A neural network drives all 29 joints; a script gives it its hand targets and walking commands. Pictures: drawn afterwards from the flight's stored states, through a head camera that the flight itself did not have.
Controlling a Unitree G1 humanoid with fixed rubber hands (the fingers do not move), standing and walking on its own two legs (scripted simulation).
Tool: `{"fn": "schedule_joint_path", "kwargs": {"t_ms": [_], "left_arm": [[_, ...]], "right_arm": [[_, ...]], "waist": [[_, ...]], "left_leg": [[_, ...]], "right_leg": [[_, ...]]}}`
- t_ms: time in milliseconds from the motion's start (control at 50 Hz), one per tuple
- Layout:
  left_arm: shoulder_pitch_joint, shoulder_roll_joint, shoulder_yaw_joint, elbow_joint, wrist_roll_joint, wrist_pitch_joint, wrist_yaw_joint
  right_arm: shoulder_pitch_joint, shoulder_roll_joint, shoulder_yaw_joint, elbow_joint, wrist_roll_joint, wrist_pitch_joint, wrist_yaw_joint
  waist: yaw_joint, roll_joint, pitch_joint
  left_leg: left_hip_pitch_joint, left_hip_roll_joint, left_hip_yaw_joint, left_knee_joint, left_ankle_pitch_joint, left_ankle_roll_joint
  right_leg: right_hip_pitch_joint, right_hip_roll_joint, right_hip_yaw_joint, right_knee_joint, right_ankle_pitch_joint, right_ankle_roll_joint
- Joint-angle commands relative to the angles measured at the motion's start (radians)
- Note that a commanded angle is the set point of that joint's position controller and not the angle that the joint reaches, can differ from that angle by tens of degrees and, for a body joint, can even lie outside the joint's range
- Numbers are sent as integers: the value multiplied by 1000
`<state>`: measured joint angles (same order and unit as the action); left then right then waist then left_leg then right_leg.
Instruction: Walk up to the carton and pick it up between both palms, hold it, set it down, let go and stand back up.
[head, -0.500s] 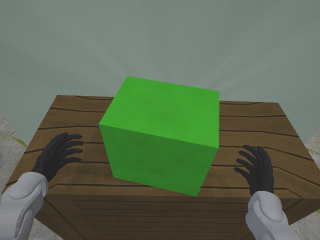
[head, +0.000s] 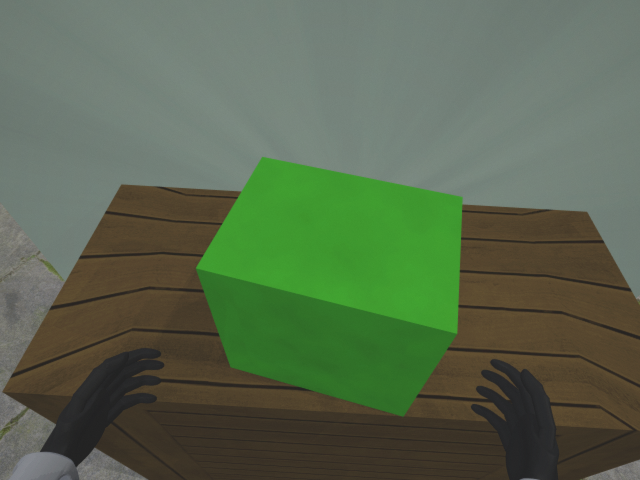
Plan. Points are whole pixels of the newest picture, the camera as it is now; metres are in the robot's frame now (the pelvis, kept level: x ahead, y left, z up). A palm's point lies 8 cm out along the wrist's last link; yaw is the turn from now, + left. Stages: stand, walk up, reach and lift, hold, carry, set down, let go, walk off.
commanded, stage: set down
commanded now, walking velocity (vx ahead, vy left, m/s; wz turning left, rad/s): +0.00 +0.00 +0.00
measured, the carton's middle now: (334, 290) +0.36 +0.01 +0.03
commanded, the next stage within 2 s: let go in 1.56 s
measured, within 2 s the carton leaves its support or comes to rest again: neither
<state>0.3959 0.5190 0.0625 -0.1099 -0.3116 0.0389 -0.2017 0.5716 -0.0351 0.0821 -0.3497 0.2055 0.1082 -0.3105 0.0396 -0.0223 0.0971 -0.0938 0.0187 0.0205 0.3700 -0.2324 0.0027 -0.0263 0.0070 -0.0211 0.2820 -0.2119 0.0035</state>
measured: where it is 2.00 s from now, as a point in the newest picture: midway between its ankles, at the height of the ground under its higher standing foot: outside the picture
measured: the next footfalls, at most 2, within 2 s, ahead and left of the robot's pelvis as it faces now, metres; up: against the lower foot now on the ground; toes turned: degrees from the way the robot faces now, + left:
none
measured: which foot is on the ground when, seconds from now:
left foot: down 0.00-1.00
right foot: down 0.00-1.00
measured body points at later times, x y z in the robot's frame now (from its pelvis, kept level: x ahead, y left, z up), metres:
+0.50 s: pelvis -0.02 +0.01 +0.00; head +0.00 +0.02 +0.44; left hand +0.17 +0.26 -0.01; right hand +0.13 -0.18 -0.01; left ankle -0.02 +0.11 -0.75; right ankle -0.04 -0.12 -0.75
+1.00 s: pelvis -0.02 -0.02 +0.00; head -0.03 -0.02 +0.44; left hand +0.17 +0.23 -0.04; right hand +0.15 -0.21 -0.04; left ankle -0.02 +0.11 -0.75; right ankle -0.04 -0.12 -0.75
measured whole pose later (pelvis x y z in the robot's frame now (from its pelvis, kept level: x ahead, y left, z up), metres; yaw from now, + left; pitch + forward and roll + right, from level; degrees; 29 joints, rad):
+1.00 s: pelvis -0.02 -0.02 +0.00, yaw -1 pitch -8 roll +0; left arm 0.24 0.35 0.00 0.30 -0.14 0.06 -0.13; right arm 0.39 -0.07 0.05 0.18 0.07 -0.03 -0.16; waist 0.02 0.00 0.13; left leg -0.03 0.03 0.02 0.40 -0.23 -0.02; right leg 0.00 0.02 -0.01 0.39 -0.25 -0.02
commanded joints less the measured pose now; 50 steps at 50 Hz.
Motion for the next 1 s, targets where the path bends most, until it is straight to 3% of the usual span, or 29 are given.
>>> {"fn": "schedule_joint_path", "kwargs": {"t_ms": [0, 180, 200, 240, 280, 300, 320, 400, 440, 460, 540, 620, 640, 660, 680, 700, 720, 740, 760, 780, 800, 820, 860, 880, 900, 920, 940, 960, 980], "left_arm": [[77, 199, 100, -187, 29, -104, -3], [19, 129, 75, -24, 27, -165, 13], [2, 118, 54, -24, 23, -173, 13], [-10, 125, 54, -14, 33, -168, 26], [5, 86, 28, 21, 57, -160, 32], [-2, 84, 40, 10, 66, -164, 36], [-12, 90, 19, -37, 71, -169, 43], [-32, 59, 9, 118, 86, -140, 51], [-71, 45, 7, 89, 79, -148, 55], [-81, 71, 11, 93, 76, -168, 57], [-107, 46, 1, 148, 91, -168, 74], [-177, 22, -37, 280, 114, -123, 79], [-198, -6, -49, 309, 123, -98, 79], [-234, 16, -46, 241, 113, -95, 89], [-233, 3, -56, 264, 116, -84, 92], [-255, 34, -48, 131, 85, -120, 99], [-232, 30, -50, 291, 121, -94, 95], [-262, 52, -38, 149, 89, -127, 103], [-243, 22, -30, 367, 130, -74, 98], [-231, 17, -36, 248, 131, -72, 95], [-208, 9, -15, 361, 161, -28, 89], [-202, -4, -15, 318, 133, -20, 84], [-231, -18, -14, 385, 178, 32, 69], [-249, -12, 3, 209, 160, -4, 74], [-221, -21, -4, 309, 178, 8, 73], [-252, 1, 8, 199, 161, -30, 76], [-227, -16, 4, 378, 206, 16, 73], [-242, 4, 25, 156, 165, -34, 88], [-221, -16, 16, 333, 208, 5, 89]], "right_arm": [[162, -11, 25, -44, 7, -132, 9], [25, 16, -29, 43, -33, -279, 40], [30, 5, -40, 77, -31, -279, 47], [16, 27, -36, 143, -38, -282, 58], [24, -9, -60, 210, -48, -288, 61], [12, -5, -54, 227, -48, -301, 72], [27, 9, -45, 222, -33, -314, 74], [-65, -35, -49, 313, -58, -331, 100], [-81, -41, -75, 249, -66, -341, 94], [-68, -24, -59, 262, -68, -350, 97], [-111, -33, -62, 336, -77, -349, 134], [-195, -20, -53, 390, -124, -282, 146], [-215, -41, -76, 436, -137, -247, 151], [-235, -29, -77, 387, -134, -234, 152], [-221, -32, -84, 407, -149, -208, 149], [-204, -4, -76, 270, -125, -223, 147], [-223, -26, -66, 391, -171, -193, 146], [-199, -18, -86, 293, -143, -207, 145], [-231, -48, -69, 460, -152, -175, 151], [-205, -47, -55, 397, -145, -172, 152], [-195, -65, -50, 496, -152, -150, 149], [-206, -81, -60, 387, -123, -157, 142], [-228, -73, -26, 467, -149, -142, 135], [-228, -45, -47, 327, -118, -166, 137], [-205, -60, -27, 412, -132, -159, 143], [-193, -33, -27, 318, -123, -178, 144], [-192, -65, -23, 510, -153, -145, 154], [-203, -54, -59, 313, -123, -185, 163], [-206, -69, -44, 484, -140, -169, 172]], "waist": [[8, 170, -95], [1, 94, -36], [-20, 68, -33], [11, 132, -33], [-33, 138, -11], [-2, 175, -16], [-6, 175, -29], [-2, 173, -16], [-25, 96, -42], [4, 101, -50], [-1, 147, -31], [3, 141, 72], [-27, 154, 90], [-7, 149, 45], [-25, 134, 52], [-22, 102, 5], [-29, 101, 27], [-20, 90, -37], [-27, 111, 50], [-4, 112, 19], [-28, 87, 89], [-55, 26, 68], [-52, 49, 119], [-36, 39, 41], [-11, 36, 52], [-17, 20, -26], [-21, 56, 52], [-8, 29, -31], [-3, 61, 15]], "left_leg": [[192, 3, -37, 24, 445, -62], [90, 5, -25, 35, 308, -51], [71, -2, -12, 27, 240, -47], [87, 29, -43, 24, 315, -61], [121, 32, -45, 13, 300, -78], [140, 41, -62, 16, 311, -66], [120, 52, -70, -3, 278, -76], [105, 47, -43, 2, 290, -75], [104, 38, -33, 13, 262, -65], [102, 38, -30, 18, 279, -63], [73, 37, -19, 1, 187, -62], [-60, 58, -21, -90, -103, -35], [-96, 58, -22, -127, -138, -23], [-79, 67, -33, -113, -143, -25], [-80, 56, -27, -127, -129, -29], [-79, 61, -31, -92, -63, -15], [-50, 43, -17, -87, -56, -24], [-33, 50, -23, -50, -12, -29], [-30, 41, -20, -57, -43, -33], [-7, 51, -20, -67, -41, -32], [2, 28, -5, -40, 8, -29], [-7, 15, 3, -20, 28, -9], [75, 15, 4, -32, 57, -16], [65, 9, 11, -23, 51, -10], [67, 4, 21, -32, 60, -10], [68, 5, 11, -21, 79, -5], [75, 2, 14, -22, 52, -23], [70, 12, 13, -13, 67, -9], [62, -1, 28, -21, 79, -17]], "right_leg": [[-83, -32, 48, -16, 327, -33], [-98, -23, 54, -5, 210, -41], [-112, -26, 67, -8, 195, -46], [-111, -13, 64, -2, 144, -43], [-132, -1, 58, -6, 110, -50], [-133, -3, 51, 10, 99, -51], [-107, 5, 60, 8, 102, -45], [-73, 21, 51, 12, 88, -49], [-82, 11, 55, 3, 89, -44], [-86, 6, 59, 11, 107, -45], [-72, 9, 74, 14, 43, -53], [-3, -6, 77, 26, -50, -34], [19, 4, 67, 31, -49, -32], [28, 4, 64, 48, -53, -28], [31, -3, 51, 49, -20, -11], [38, -6, 55, 54, 34, -17], [13, -18, 62, 47, 8, -4], [3, -18, 67, 54, 30, -18], [-37, -22, 70, 27, -30, -32], [-35, -24, 75, 37, -16, -20], [-64, -33, 82, 7, -16, -36], [-68, -41, 75, -3, -7, -25], [-126, -40, 50, -18, -13, -30], [-97, -39, 50, -20, -4, -26], [-100, -43, 54, -21, 24, -19], [-80, -45, 43, 6, 56, -9], [-113, -45, 57, -19, 28, -28], [-92, -43, 68, 4, 27, -21], [-98, -50, 76, -16, 78, -31]]}}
